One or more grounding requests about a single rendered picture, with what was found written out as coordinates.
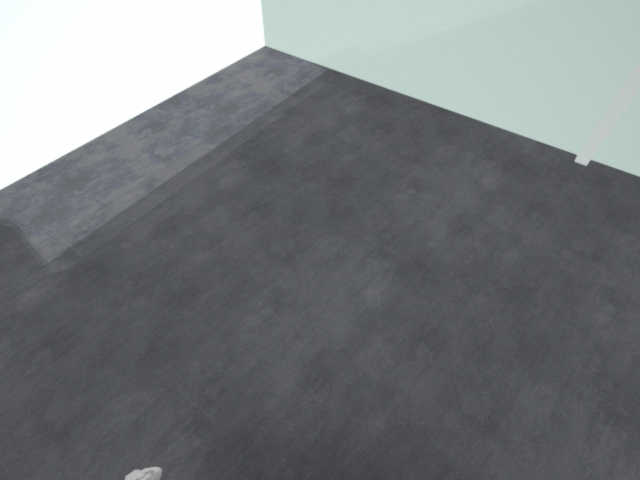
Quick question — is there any panel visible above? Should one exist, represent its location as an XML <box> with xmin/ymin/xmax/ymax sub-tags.
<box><xmin>574</xmin><ymin>59</ymin><xmax>640</xmax><ymax>166</ymax></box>

